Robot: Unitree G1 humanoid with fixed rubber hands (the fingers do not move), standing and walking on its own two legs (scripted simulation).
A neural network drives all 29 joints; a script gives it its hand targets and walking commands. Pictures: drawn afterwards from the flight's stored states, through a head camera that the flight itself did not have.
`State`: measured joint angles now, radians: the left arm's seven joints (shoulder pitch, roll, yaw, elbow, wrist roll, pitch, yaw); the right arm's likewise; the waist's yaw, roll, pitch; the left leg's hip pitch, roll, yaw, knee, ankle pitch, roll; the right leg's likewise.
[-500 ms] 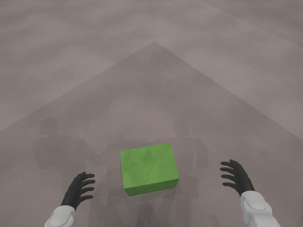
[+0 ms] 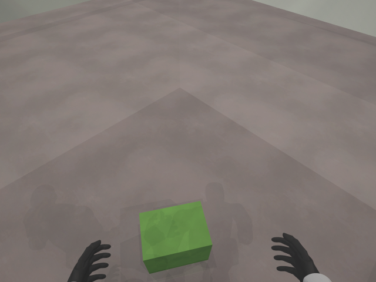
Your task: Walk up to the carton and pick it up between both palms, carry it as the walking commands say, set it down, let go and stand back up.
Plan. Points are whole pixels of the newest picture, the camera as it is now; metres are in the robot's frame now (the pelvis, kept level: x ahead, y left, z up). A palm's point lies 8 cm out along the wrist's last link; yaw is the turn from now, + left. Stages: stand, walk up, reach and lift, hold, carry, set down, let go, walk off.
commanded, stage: let go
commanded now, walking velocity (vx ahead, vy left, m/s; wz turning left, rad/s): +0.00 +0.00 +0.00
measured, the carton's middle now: (174, 237) +0.44 +0.06 -0.66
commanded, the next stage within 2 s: stand in 0.16 s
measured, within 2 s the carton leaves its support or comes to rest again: neither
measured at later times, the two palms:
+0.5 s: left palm out of the picture +0.12 +0.30 -0.11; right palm out of the picture +0.12 -0.23 -0.11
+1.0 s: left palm out of the picture +0.05 +0.28 -0.14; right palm out of the picture +0.06 -0.22 -0.13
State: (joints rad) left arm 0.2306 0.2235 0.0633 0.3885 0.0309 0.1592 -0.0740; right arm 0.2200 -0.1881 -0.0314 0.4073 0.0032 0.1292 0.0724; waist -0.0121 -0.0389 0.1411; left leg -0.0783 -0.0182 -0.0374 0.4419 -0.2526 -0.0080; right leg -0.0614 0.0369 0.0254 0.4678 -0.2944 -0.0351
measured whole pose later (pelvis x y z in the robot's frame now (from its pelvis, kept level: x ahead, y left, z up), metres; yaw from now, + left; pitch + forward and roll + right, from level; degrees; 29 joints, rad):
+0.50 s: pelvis +0.05 +0.03 -0.01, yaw +2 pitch +4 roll +0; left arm 0.32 0.29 0.01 0.73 0.04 -0.05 0.03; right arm 0.36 -0.23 -0.03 0.78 -0.03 -0.06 0.00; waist 0.01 -0.04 -0.08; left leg -0.26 -0.06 -0.04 0.52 -0.34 0.03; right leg -0.21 -0.02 0.01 0.52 -0.38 0.01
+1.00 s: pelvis +0.06 +0.03 -0.01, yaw +3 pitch +1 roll +0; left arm 0.36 0.24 -0.02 0.94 0.01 0.01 0.06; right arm 0.39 -0.21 -0.02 0.97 -0.01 0.01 -0.05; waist 0.01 -0.03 -0.02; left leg -0.18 -0.08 -0.06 0.51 -0.35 0.05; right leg -0.11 -0.03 -0.02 0.48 -0.39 0.02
